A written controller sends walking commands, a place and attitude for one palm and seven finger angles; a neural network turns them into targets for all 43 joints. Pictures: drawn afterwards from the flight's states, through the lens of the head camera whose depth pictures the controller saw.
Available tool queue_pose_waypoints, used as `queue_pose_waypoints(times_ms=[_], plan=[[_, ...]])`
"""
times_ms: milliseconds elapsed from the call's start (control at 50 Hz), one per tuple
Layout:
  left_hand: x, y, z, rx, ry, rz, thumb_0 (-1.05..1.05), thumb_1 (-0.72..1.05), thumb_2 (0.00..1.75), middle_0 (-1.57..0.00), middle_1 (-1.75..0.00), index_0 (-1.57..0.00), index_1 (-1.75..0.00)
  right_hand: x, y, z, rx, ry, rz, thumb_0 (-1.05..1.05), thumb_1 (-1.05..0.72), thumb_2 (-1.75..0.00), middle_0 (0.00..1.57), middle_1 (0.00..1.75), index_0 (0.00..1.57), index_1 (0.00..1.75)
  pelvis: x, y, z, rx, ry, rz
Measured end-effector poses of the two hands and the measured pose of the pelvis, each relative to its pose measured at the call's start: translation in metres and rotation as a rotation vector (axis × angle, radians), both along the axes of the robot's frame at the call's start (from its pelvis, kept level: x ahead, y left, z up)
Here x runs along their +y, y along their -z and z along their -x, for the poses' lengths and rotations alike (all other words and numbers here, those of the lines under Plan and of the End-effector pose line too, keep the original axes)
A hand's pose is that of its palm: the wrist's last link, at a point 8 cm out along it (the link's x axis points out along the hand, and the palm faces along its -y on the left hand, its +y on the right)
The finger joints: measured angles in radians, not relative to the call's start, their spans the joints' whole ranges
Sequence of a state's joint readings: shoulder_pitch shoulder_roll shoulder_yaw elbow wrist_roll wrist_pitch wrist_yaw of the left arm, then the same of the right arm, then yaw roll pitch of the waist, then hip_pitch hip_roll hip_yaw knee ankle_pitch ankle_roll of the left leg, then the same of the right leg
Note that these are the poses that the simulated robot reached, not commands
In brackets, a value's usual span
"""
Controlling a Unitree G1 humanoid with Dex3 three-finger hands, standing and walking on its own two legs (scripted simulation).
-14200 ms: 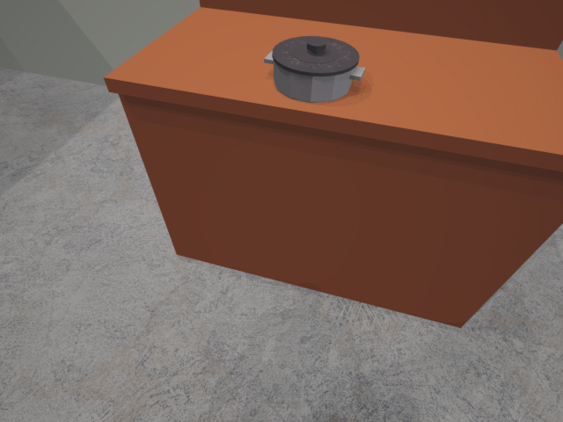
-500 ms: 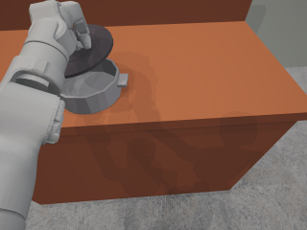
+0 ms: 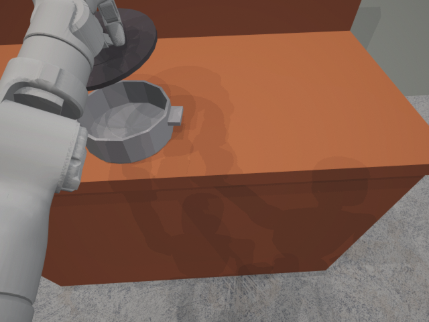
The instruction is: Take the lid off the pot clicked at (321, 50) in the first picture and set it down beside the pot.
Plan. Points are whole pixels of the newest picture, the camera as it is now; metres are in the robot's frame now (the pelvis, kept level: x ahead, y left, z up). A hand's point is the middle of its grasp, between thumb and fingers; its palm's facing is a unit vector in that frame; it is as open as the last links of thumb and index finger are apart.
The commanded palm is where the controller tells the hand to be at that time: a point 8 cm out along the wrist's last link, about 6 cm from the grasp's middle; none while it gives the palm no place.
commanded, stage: lift the lid straight up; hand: left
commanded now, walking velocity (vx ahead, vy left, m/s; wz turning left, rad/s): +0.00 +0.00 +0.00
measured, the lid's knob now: (91, 34) +0.53 +0.17 +0.27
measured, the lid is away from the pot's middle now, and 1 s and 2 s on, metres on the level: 0.01 0.06 0.17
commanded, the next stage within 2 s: move the lid sideways beside the pot in 0.54 s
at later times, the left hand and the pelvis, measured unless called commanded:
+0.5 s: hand (88, 12) +0.49 +0.15 +0.32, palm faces -0.15 -0.16 -0.97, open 3.4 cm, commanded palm +0.49 +0.15 +0.38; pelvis +0.00 +0.00 +0.00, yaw +0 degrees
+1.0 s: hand (50, 23) +0.49 +0.20 +0.31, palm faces -0.15 -0.12 -0.98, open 3.4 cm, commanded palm +0.48 +0.20 +0.38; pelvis +0.00 +0.00 +0.00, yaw +0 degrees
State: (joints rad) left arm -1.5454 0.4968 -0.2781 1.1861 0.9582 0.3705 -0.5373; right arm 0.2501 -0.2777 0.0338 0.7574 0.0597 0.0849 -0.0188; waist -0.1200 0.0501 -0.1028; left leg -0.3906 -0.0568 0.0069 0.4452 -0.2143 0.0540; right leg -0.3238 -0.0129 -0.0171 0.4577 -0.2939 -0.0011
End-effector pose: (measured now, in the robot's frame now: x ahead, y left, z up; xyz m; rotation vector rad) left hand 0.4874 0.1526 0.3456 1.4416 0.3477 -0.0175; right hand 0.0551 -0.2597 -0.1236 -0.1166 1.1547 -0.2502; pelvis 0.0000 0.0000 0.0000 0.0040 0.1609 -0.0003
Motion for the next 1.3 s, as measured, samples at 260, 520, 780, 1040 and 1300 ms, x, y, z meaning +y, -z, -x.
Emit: queue_pose_waypoints(times_ms=[260, 520, 780, 1040, 1300], plan=[[-0.002, -0.019, 0.005, -0.033, -0.036, -0.001, -0.14, 0.44, 0.83, -0.42, -0.92, -1.15, -1.19, -0.001, 0.0, -0.008, -0.013, -0.018, -0.001, 0.01, -0.91, -0.9, 0.2, 0.3, 0.2, 0.3, -0.002, -0.001, 0.002, 0.001, -0.008, -0.002], [-0.003, -0.032, 0.005, -0.056, -0.076, 0.013, -0.14, 0.44, 0.83, -0.42, -0.92, -1.15, -1.19, -0.007, 0.001, 0.005, 0.019, 0.004, 0.003, 0.01, -0.91, -0.9, 0.2, 0.3, 0.2, 0.3, -0.005, -0.001, 0.001, 0.003, -0.001, -0.003], [0.006, -0.031, 0.006, -0.072, -0.038, -0.007, -0.14, 0.44, 0.83, -0.42, -0.92, -1.15, -1.19, -0.007, -0.001, -0.003, 0.001, 0.008, 0.006, 0.01, -0.91, -0.9, 0.2, 0.3, 0.2, 0.3, -0.005, 0.0, 0.0, -0.003, 0.007, -0.003], [0.054, -0.025, 0.015, -0.063, -0.097, -0.049, -0.14, 0.44, 0.83, -0.42, -0.92, -1.15, -1.19, -0.006, -0.006, -0.014, -0.001, -0.01, 0.018, 0.01, -0.91, -0.9, 0.2, 0.3, 0.2, 0.3, -0.002, 0.0, 0.002, -0.002, -0.009, 0.004], [0.077, -0.023, 0.014, -0.051, -0.117, -0.044, -0.14, 0.44, 0.83, -0.42, -0.92, -1.15, -1.19, 0.002, -0.004, -0.005, 0.023, -0.005, 0.017, 0.01, -0.91, -0.9, 0.2, 0.3, 0.2, 0.3, 0.003, 0.0, 0.004, 0.01, -0.012, 0.01]])
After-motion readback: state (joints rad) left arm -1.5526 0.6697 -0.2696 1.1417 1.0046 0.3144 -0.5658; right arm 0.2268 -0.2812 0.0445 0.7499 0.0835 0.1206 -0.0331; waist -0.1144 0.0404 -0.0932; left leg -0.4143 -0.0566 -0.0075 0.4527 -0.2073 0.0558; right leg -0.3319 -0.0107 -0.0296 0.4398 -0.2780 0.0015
